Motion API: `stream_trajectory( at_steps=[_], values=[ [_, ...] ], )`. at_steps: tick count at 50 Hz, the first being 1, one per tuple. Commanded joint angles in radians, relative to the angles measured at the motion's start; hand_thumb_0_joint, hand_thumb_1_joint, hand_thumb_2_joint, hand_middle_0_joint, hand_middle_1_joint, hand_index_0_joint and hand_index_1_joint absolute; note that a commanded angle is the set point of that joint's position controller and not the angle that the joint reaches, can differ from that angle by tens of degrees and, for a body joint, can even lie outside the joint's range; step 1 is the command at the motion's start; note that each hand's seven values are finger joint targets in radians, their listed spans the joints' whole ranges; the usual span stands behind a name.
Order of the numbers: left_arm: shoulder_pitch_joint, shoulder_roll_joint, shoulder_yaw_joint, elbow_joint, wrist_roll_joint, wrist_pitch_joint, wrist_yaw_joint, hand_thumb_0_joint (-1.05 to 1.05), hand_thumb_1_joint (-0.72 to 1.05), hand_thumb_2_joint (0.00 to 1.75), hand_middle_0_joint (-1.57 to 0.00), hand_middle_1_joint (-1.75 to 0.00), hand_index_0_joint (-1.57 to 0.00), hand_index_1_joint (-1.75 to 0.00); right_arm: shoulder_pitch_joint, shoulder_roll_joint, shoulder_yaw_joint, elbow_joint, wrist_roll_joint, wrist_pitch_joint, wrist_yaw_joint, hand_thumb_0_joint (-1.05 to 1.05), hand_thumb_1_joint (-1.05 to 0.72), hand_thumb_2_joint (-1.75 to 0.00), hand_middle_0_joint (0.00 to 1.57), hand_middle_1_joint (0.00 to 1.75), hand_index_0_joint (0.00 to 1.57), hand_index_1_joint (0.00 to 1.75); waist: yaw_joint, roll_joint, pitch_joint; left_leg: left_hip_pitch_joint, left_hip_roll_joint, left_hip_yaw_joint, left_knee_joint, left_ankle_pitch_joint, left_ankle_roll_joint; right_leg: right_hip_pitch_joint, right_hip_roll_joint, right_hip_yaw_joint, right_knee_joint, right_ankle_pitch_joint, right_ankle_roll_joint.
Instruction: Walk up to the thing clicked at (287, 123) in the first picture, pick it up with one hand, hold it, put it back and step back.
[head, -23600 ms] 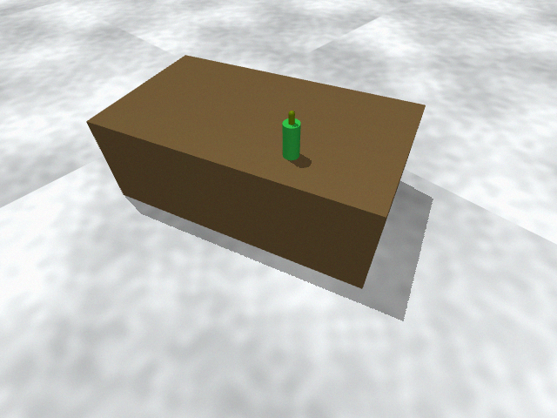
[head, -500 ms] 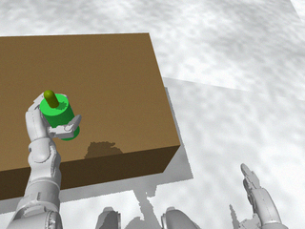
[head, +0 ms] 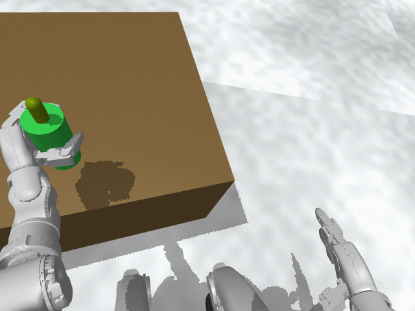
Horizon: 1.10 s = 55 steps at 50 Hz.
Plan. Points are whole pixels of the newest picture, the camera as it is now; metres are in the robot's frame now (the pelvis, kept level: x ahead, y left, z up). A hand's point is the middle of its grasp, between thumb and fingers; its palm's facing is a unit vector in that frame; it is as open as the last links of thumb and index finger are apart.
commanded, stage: crouch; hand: left
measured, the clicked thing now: (51, 133) +0.48 +0.22 +0.00
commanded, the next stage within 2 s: lower in 0.22 s
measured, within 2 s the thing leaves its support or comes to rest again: rests again in 1.20 s
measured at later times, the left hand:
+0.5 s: hand (60, 133) +0.50 +0.22 -0.04, palm faces +0.29 -0.96 -0.04, open 8.6 cm
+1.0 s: hand (64, 140) +0.52 +0.23 -0.09, palm faces +0.28 -0.96 -0.05, open 8.6 cm
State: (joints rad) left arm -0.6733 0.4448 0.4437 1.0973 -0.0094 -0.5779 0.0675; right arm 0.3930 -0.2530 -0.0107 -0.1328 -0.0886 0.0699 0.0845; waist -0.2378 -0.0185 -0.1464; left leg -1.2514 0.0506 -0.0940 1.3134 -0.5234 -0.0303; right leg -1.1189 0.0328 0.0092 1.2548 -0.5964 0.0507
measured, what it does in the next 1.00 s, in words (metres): lowers itself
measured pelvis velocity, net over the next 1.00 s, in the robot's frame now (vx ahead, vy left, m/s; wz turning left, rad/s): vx -0.02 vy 0.01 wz -0.05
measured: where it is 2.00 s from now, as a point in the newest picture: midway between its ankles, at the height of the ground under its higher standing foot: outside the picture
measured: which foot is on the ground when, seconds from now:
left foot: down 0.00-1.00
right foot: down 0.00-1.00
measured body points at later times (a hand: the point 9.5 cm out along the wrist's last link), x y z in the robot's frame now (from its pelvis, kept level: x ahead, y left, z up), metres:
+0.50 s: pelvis -0.01 +0.00 -0.02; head +0.16 +0.06 +0.39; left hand +0.48 +0.27 -0.04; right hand +0.16 -0.26 +0.02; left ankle +0.04 +0.13 -0.61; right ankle +0.00 -0.16 -0.61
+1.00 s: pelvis -0.02 +0.01 -0.06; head +0.17 +0.09 +0.34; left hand +0.50 +0.28 -0.09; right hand +0.14 -0.26 +0.01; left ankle +0.04 +0.13 -0.61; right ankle +0.00 -0.16 -0.61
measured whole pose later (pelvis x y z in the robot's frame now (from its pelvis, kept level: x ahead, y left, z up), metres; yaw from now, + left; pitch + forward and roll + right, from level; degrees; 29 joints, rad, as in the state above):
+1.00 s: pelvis -0.02 +0.01 -0.06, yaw -3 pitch +33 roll -9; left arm -0.83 0.68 0.55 1.26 0.09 -0.58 0.06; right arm 0.36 -0.28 -0.03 -0.25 -0.10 0.05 0.12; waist -0.38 0.00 -0.17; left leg -1.58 0.05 -0.15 1.55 -0.56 -0.03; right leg -1.42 0.06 -0.02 1.46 -0.63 0.06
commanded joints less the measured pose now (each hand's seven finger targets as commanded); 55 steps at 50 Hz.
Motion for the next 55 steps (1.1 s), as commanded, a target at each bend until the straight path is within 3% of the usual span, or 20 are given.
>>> stream_trajectory(
  at_steps=[1, 2, 5, 8, 11, 14, 16, 21, 24, 27, 29, 31, 37, 43, 45, 47, 49, 50, 52, 55],
  values=[
    [-0.486, 0.256, 0.025, -0.268, -0.02, -0.111, -0.004, 0.0, 0.35, 1.24, -1.24, -1.32, -1.25, -1.32, 0.051, -0.172, -0.121, -0.202, 0.0, -0.041, -0.019, 0.0, 0.53, -0.06, 0.05, 0.05, 0.05, 0.05, -0.01, 0.297, -0.617, 0.588, -0.004, 0.019, -0.125, 0.477, 0.023, 0.127, 0.017, -0.057, -0.104, 0.437, -0.062],
    [-0.511, 0.291, 0.038, -0.299, -0.015, -0.113, -0.002, 0.0, 0.37, 1.25, -1.23, -1.31, -1.24, -1.32, 0.057, -0.184, -0.133, -0.199, -0.002, -0.041, -0.022, 0.0, 0.53, -0.06, 0.05, 0.05, 0.05, 0.05, -0.015, 0.312, -0.617, 0.587, -0.007, 0.023, -0.118, 0.463, 0.024, 0.122, 0.015, -0.051, -0.102, 0.435, -0.06],
    [-0.481, 0.269, 0.029, -0.23, -0.003, -0.102, -0.003, 0.0, 0.34, 1.24, -1.23, -1.31, -1.24, -1.32, 0.057, -0.173, -0.119, -0.196, -0.005, -0.035, -0.016, 0.0, 0.54, -0.06, 0.05, 0.05, 0.05, 0.05, -0.017, 0.328, -0.582, 0.575, -0.002, 0.016, -0.117, 0.469, 0.018, 0.087, 0.016, -0.057, -0.096, 0.414, -0.065],
    [-0.5, 0.321, 0.058, -0.241, 0.004, -0.104, -0.001, 0.0, 0.35, 1.24, -1.23, -1.31, -1.24, -1.32, 0.048, -0.179, -0.129, -0.204, -0.005, -0.035, -0.016, 0.0, 0.54, -0.06, 0.05, 0.05, 0.05, 0.05, -0.019, 0.332, -0.594, 0.557, -0.006, 0.024, -0.096, 0.496, 0.027, 0.103, 0.017, -0.052, -0.091, 0.453, -0.06],
    [-0.497, 0.31, 0.06, -0.21, -0.004, -0.104, -0.006, 0.0, 0.35, 1.26, -1.25, -1.33, -1.26, -1.34, 0.045, -0.173, -0.12, -0.234, 0.0, -0.039, -0.013, 0.0, 0.54, -0.06, 0.05, 0.05, 0.05, 0.05, -0.033, 0.312, -0.588, 0.512, -0.01, 0.026, -0.087, 0.474, 0.034, 0.118, 0.016, -0.047, -0.09, 0.466, -0.056],
    [-0.496, 0.324, 0.07, -0.16, 0.001, -0.104, -0.009, 0.0, 0.34, 1.26, -1.24, -1.33, -1.25, -1.34, 0.046, -0.176, -0.119, -0.227, -0.002, -0.039, -0.012, 0.0, 0.54, -0.06, 0.05, 0.05, 0.05, 0.05, -0.047, 0.296, -0.573, 0.473, -0.01, 0.027, -0.076, 0.438, 0.041, 0.102, 0.018, -0.043, -0.088, 0.449, -0.053],
    [-0.527, 0.382, 0.09, -0.18, 0.011, -0.108, -0.011, 0.0, 0.36, 1.26, -1.26, -1.34, -1.26, -1.35, 0.044, -0.179, -0.118, -0.242, 0.0, -0.042, -0.012, 0.0, 0.54, -0.06, 0.05, 0.05, 0.05, 0.05, -0.048, 0.296, -0.593, 0.453, -0.013, 0.028, -0.07, 0.395, 0.045, 0.108, 0.016, -0.035, -0.087, 0.425, -0.05],
    [-0.492, 0.371, 0.091, -0.063, 0.023, -0.107, -0.015, 0.0, 0.35, 1.27, -1.27, -1.37, -1.28, -1.38, 0.028, -0.196, -0.134, -0.248, 0.002, -0.051, -0.01, 0.0, 0.53, -0.06, 0.05, 0.05, 0.05, 0.05, -0.069, 0.265, -0.538, 0.381, -0.012, 0.02, -0.051, 0.333, 0.048, 0.042, 0.021, -0.038, -0.068, 0.368, -0.054],
    [-0.528, 0.392, 0.093, -0.091, 0.028, -0.127, -0.022, 0.0, 0.4, 1.29, -1.29, -1.39, -1.3, -1.4, 0.026, -0.198, -0.136, -0.237, -0.002, -0.059, -0.007, 0.0, 0.54, -0.06, 0.05, 0.05, 0.05, 0.05, -0.079, 0.3, -0.562, 0.389, -0.008, 0.012, -0.037, 0.326, 0.044, -0.006, 0.026, -0.052, -0.043, 0.341, -0.062],
    [-0.59, 0.452, 0.116, -0.15, 0.036, -0.146, -0.017, 0.0, 0.42, 1.31, -1.3, -1.41, -1.31, -1.42, 0.019, -0.193, -0.133, -0.253, -0.003, -0.065, -0.004, 0.0, 0.53, -0.06, 0.05, 0.05, 0.05, 0.05, -0.077, 0.345, -0.631, 0.408, -0.009, 0.006, -0.01, 0.358, 0.038, -0.011, 0.028, -0.056, -0.008, 0.359, -0.064],
    [-0.576, 0.423, 0.104, -0.112, 0.037, -0.146, -0.015, 0.0, 0.42, 1.3, -1.29, -1.41, -1.3, -1.41, 0.019, -0.206, -0.144, -0.282, -0.006, -0.067, -0.002, 0.0, 0.53, -0.06, 0.05, 0.05, 0.05, 0.05, -0.092, 0.356, -0.647, 0.421, -0.004, -0.002, 0.004, 0.388, 0.034, -0.038, 0.032, -0.065, 0.007, 0.365, -0.067],
    [-0.619, 0.472, 0.122, -0.17, 0.041, -0.155, -0.011, 0.0, 0.41, 1.3, -1.29, -1.39, -1.29, -1.4, 0.027, -0.209, -0.147, -0.268, -0.009, -0.066, -0.001, 0.0, 0.53, -0.06, 0.05, 0.05, 0.05, 0.05, -0.088, 0.41, -0.698, 0.446, -0.005, 0.0, 0.024, 0.419, 0.031, -0.046, 0.03, -0.06, 0.026, 0.382, -0.067],
    [-0.604, 0.479, 0.106, -0.149, 0.068, -0.132, -0.017, 0.0, 0.4, 1.31, -1.28, -1.39, -1.28, -1.4, 0.035, -0.227, -0.168, -0.26, -0.016, -0.057, 0.001, 0.0, 0.52, -0.06, 0.05, 0.05, 0.05, 0.05, -0.105, 0.494, -0.691, 0.488, 0.006, -0.014, 0.05, 0.488, 0.016, -0.126, 0.033, -0.07, 0.056, 0.382, -0.072],
    [-0.588, 0.475, 0.117, -0.13, 0.075, -0.106, -0.007, 0.0, 0.36, 1.33, -1.32, -1.44, -1.33, -1.45, 0.021, -0.22, -0.165, -0.258, -0.017, -0.057, 0.009, 0.0, 0.52, -0.06, 0.05, 0.05, 0.05, 0.05, -0.112, 0.495, -0.633, 0.433, 0.008, -0.017, 0.055, 0.416, 0.016, -0.175, 0.036, -0.079, 0.07, 0.326, -0.075],
    [-0.591, 0.44, 0.098, -0.103, 0.073, -0.101, -0.011, 0.0, 0.35, 1.36, -1.34, -1.46, -1.34, -1.47, -0.006, -0.219, -0.165, -0.288, -0.014, -0.064, 0.009, 0.0, 0.53, -0.06, 0.05, 0.05, 0.05, 0.05, -0.136, 0.479, -0.612, 0.406, 0.01, -0.021, 0.052, 0.379, 0.018, -0.181, 0.037, -0.084, 0.068, 0.305, -0.076],
    [-0.596, 0.489, 0.119, -0.098, 0.083, -0.101, -0.007, 0.0, 0.34, 1.35, -1.35, -1.47, -1.36, -1.47, 0.01, -0.221, -0.168, -0.252, -0.014, -0.063, 0.006, 0.0, 0.54, -0.06, 0.05, 0.05, 0.05, 0.05, -0.127, 0.469, -0.601, 0.364, 0.007, -0.017, 0.058, 0.328, 0.022, -0.188, 0.037, -0.082, 0.079, 0.285, -0.076],
    [-0.601, 0.452, 0.099, -0.062, 0.083, -0.1, -0.007, 0.0, 0.36, 1.34, -1.35, -1.47, -1.36, -1.47, -0.038, -0.221, -0.161, -0.309, -0.011, -0.071, 0.005, 0.0, 0.54, -0.06, 0.05, 0.05, 0.05, 0.05, -0.141, 0.431, -0.583, 0.325, 0.005, -0.022, 0.058, 0.275, 0.027, -0.2, 0.038, -0.084, 0.08, 0.253, -0.076],
    [-0.593, 0.476, 0.113, -0.074, 0.088, -0.102, 0.0, 0.0, 0.33, 1.35, -1.35, -1.47, -1.36, -1.48, -0.031, -0.236, -0.179, -0.299, -0.013, -0.07, 0.002, 0.0, 0.54, -0.06, 0.05, 0.05, 0.05, 0.05, -0.139, 0.436, -0.589, 0.323, 0.007, -0.023, 0.055, 0.27, 0.027, -0.203, 0.039, -0.086, 0.083, 0.249, -0.078],
    [-0.614, 0.511, 0.128, -0.089, 0.092, -0.107, 0.005, 0.0, 0.33, 1.33, -1.34, -1.46, -1.35, -1.46, 0.0, -0.226, -0.164, -0.291, -0.012, -0.068, 0.005, 0.0, 0.54, -0.05, 0.05, 0.05, 0.05, 0.05, -0.137, 0.437, -0.607, 0.318, 0.005, -0.021, 0.069, 0.268, 0.029, -0.21, 0.04, -0.087, 0.091, 0.249, -0.077],
    [-0.621, 0.522, 0.139, -0.099, 0.083, -0.113, 0.002, 0.0, 0.36, 1.34, -1.33, -1.46, -1.35, -1.46, 0.014, -0.239, -0.181, -0.302, -0.009, -0.076, 0.0, 0.0, 0.54, -0.05, 0.05, 0.05, 0.05, 0.05, -0.151, 0.434, -0.65, 0.316, 0.001, -0.02, 0.094, 0.288, 0.033, -0.191, 0.042, -0.083, 0.107, 0.281, -0.072]
  ],
)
